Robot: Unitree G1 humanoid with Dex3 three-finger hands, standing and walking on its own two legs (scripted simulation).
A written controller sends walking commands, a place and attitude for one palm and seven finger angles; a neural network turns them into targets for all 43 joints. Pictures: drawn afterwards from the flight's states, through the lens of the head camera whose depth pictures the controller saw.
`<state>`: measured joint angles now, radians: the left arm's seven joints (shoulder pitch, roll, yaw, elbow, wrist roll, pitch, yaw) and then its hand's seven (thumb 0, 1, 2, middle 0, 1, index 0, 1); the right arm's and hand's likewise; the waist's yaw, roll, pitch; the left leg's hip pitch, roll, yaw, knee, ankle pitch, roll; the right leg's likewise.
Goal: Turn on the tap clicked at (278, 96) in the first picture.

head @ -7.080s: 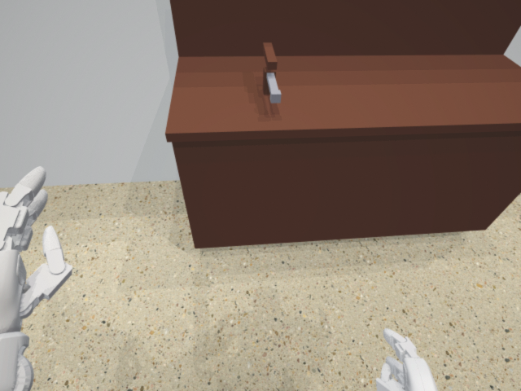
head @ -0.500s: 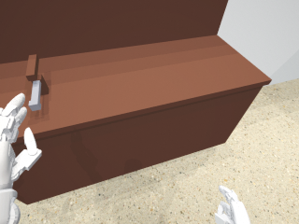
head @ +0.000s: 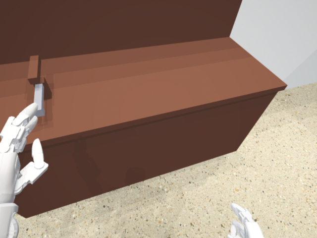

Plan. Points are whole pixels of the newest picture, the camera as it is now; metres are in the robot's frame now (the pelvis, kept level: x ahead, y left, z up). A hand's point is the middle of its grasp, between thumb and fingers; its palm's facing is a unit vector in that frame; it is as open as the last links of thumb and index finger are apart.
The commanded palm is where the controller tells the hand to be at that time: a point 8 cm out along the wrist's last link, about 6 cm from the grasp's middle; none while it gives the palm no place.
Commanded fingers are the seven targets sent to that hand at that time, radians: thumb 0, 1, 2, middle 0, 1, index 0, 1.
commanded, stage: shuffle to correct the standing spot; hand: left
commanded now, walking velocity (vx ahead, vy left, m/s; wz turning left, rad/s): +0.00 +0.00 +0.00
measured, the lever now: (38, 110) +0.45 +0.43 +0.00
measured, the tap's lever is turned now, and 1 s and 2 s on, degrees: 0 0 0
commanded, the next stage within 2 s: come to a stop and stand still in 1.26 s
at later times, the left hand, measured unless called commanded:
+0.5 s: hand (35, 130) +0.27 +0.28 +0.16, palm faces +0.42 -0.83 -0.36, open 7.4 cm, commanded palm +0.21 +0.30 +0.17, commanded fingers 0.00 0.90 0.90 -0.20 -0.30 -0.20 -0.30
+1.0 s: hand (29, 112) +0.29 +0.29 +0.19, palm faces +0.36 -0.82 -0.44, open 7.4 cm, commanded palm +0.24 +0.34 +0.17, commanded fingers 0.00 0.90 0.90 -0.20 -0.30 -0.20 -0.30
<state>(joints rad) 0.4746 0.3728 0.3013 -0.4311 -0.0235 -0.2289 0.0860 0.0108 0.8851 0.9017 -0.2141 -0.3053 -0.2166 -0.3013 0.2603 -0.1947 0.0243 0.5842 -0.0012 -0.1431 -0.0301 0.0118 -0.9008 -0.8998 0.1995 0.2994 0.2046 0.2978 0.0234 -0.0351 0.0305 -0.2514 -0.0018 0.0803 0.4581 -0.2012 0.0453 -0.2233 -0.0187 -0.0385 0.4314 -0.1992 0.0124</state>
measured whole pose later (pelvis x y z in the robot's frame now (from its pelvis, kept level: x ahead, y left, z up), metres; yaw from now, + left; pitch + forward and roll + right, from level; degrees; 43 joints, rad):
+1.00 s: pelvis +0.08 +0.06 +0.00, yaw +1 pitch -1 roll -1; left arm 0.48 0.40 0.38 -0.56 -0.03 -0.25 0.11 0.01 0.89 0.90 -0.21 -0.30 -0.21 -0.30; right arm 0.26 -0.17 0.02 0.58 -0.01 -0.11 0.00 0.01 -0.90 -0.90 0.20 0.30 0.21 0.30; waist -0.01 -0.01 0.05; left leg -0.18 -0.07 0.08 0.43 -0.25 0.11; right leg -0.48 -0.03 -0.13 0.87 -0.32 0.00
